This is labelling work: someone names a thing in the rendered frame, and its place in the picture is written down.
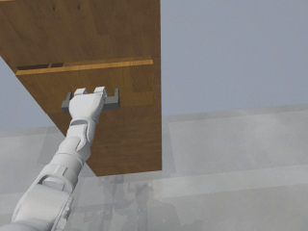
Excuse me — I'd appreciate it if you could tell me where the cabinet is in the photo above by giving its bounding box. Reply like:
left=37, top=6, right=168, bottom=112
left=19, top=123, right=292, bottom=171
left=0, top=0, right=163, bottom=177

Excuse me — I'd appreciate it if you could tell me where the handle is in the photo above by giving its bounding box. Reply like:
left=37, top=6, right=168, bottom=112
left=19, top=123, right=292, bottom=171
left=61, top=88, right=120, bottom=114

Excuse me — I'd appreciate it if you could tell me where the left robot upper arm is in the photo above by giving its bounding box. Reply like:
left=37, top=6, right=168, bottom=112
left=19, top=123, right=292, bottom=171
left=0, top=184, right=74, bottom=231

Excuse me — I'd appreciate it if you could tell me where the drawer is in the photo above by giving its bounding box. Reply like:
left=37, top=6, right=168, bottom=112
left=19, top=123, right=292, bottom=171
left=15, top=56, right=156, bottom=114

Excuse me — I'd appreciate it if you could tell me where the robot left hand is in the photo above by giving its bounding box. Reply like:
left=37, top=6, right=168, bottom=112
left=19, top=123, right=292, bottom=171
left=68, top=87, right=108, bottom=124

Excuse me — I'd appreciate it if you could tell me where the left robot forearm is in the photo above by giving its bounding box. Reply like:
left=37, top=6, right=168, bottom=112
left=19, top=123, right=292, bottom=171
left=11, top=116, right=96, bottom=223

